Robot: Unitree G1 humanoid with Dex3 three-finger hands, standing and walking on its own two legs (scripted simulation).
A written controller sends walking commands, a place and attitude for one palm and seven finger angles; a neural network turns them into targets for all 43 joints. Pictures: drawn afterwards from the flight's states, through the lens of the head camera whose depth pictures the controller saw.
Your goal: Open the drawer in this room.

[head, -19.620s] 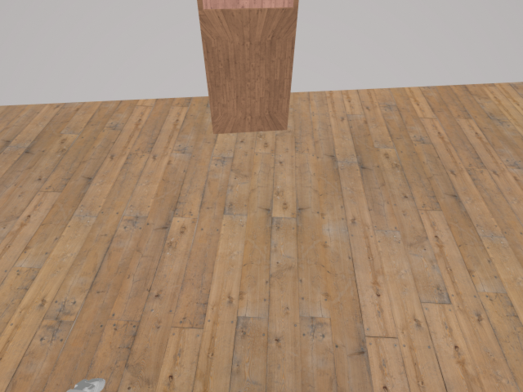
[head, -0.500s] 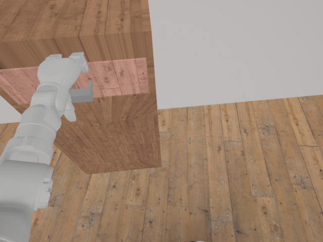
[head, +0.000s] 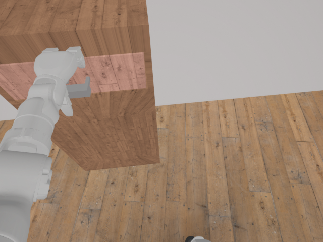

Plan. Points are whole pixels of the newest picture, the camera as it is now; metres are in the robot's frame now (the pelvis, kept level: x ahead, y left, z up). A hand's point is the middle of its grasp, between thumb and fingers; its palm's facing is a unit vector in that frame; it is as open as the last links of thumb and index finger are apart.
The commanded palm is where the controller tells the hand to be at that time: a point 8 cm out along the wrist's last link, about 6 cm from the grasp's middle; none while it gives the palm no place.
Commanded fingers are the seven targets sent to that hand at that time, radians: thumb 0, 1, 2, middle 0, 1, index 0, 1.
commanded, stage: move the hooked fingers above the handle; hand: left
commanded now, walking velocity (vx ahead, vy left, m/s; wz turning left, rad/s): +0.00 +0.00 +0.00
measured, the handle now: (71, 86) +0.54 +0.25 +0.04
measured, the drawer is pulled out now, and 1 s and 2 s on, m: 0.00 0.00 0.00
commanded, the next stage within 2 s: lower the fingers behind the handle in 0.20 s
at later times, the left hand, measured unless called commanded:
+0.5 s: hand (66, 81) +0.50 +0.23 +0.10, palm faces -0.02 +0.02 -1.00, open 13.6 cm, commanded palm +0.49 +0.24 +0.14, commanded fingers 0.00 -0.50 0.30 -0.30 -1.20 -0.30 -1.20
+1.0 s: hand (68, 82) +0.50 +0.22 +0.09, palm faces +0.00 +0.02 -1.00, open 13.6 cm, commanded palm +0.49 +0.25 +0.10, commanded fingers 0.00 -0.50 0.30 -0.30 -1.20 -0.30 -1.20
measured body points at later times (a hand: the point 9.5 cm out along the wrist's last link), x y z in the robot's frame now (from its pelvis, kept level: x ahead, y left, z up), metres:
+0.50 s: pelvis -0.01 +0.00 +0.00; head +0.08 -0.02 +0.44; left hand +0.49 +0.22 +0.15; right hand +0.01 -0.28 -0.14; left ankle -0.04 +0.12 -0.73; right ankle +0.02 -0.13 -0.73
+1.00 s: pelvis -0.03 +0.00 -0.01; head +0.07 -0.02 +0.42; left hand +0.49 +0.22 +0.15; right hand -0.03 -0.29 -0.14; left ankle -0.04 +0.12 -0.73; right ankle +0.02 -0.13 -0.73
